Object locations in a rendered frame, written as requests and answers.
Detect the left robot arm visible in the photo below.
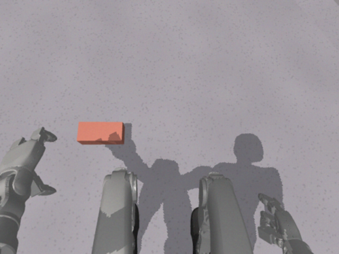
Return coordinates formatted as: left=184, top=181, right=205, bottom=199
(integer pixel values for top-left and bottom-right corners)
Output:
left=0, top=167, right=34, bottom=254

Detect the right robot hand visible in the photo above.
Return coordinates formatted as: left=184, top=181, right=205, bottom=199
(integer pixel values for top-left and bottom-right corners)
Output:
left=257, top=193, right=302, bottom=248

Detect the right robot foot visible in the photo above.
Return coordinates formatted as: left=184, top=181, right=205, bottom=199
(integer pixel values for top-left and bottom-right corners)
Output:
left=191, top=207, right=210, bottom=254

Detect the carton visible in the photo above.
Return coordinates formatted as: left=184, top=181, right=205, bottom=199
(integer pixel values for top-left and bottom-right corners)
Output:
left=77, top=122, right=125, bottom=144

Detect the right robot arm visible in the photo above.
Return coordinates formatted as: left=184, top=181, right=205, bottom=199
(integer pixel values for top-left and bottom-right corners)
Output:
left=282, top=239, right=314, bottom=254

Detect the left robot hand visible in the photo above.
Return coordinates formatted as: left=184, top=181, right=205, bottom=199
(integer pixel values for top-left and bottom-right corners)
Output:
left=0, top=127, right=57, bottom=197

